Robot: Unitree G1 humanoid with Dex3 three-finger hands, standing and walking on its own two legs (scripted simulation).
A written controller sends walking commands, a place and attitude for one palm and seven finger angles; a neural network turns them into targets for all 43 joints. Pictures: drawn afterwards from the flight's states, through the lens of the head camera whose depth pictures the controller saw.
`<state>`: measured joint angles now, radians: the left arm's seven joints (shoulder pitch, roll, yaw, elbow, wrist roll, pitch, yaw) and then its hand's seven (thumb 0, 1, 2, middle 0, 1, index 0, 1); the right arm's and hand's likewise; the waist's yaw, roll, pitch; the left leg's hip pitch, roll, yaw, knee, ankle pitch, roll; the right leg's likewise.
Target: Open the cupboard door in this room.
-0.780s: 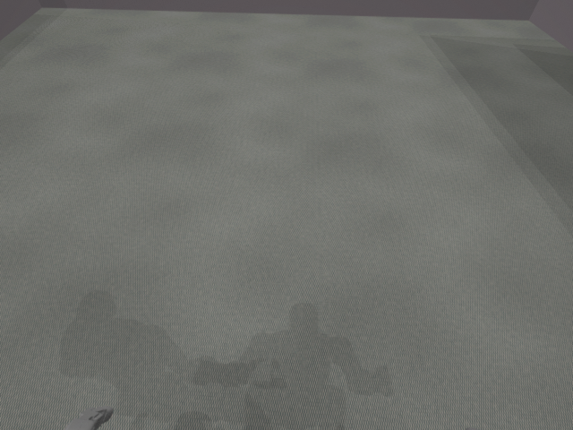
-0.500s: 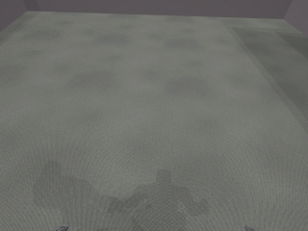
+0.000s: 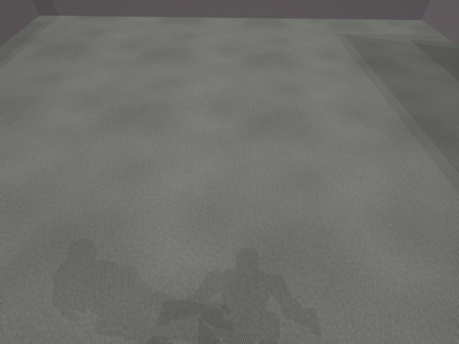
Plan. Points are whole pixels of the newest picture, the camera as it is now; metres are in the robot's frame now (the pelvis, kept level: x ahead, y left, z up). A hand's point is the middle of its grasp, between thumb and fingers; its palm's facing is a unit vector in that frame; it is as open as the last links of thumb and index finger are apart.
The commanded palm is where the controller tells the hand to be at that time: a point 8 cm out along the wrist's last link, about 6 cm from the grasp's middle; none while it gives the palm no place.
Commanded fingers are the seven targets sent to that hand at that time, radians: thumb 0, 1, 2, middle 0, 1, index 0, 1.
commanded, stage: stand and wait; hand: left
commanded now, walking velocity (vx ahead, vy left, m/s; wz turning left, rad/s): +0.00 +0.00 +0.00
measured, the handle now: out of the picture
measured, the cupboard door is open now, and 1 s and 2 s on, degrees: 0 0 0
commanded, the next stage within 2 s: turn or walk to find it in 0.12 s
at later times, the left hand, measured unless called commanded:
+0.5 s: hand out of the picture +0.04 +0.22 -0.19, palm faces +0.05 -0.97 -0.24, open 7.4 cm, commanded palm none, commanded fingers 0.00 0.90 0.90 -0.20 -0.30 -0.20 -0.30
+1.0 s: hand out of the picture -0.03 +0.18 -0.15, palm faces +0.31 -0.90 -0.31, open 7.4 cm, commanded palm none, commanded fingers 0.00 0.90 0.90 -0.20 -0.30 -0.20 -0.30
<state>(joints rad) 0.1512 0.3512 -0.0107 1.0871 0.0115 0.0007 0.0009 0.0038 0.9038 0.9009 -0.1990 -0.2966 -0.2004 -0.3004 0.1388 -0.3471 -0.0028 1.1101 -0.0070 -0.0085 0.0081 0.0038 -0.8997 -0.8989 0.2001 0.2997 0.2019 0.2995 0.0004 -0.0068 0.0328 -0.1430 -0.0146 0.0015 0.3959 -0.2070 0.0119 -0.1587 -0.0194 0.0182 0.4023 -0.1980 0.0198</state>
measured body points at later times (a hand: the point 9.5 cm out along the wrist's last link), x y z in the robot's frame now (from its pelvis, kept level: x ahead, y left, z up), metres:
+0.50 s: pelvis -0.01 +0.01 -0.02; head +0.01 +0.03 +0.43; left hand +0.04 +0.27 -0.17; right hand +0.06 -0.25 -0.15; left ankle +0.01 +0.11 -0.74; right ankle +0.02 -0.13 -0.74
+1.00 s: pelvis -0.05 -0.04 +0.00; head -0.03 -0.06 +0.45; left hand -0.05 +0.23 -0.13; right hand +0.07 -0.29 -0.16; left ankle -0.07 +0.10 -0.67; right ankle -0.04 -0.14 -0.74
